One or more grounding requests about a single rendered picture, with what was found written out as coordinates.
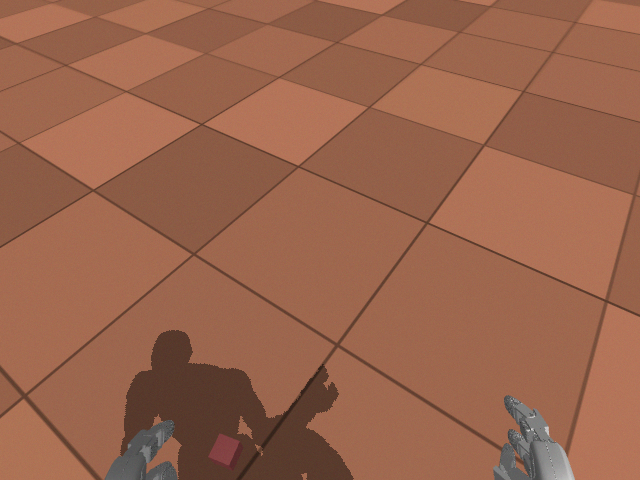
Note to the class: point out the right robot hand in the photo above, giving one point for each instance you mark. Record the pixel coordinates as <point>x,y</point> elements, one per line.
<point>543,458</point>

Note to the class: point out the left robot hand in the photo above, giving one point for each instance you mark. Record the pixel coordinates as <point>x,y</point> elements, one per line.
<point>141,450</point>

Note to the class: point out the cube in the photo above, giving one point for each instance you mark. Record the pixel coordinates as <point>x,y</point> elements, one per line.
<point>226,452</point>

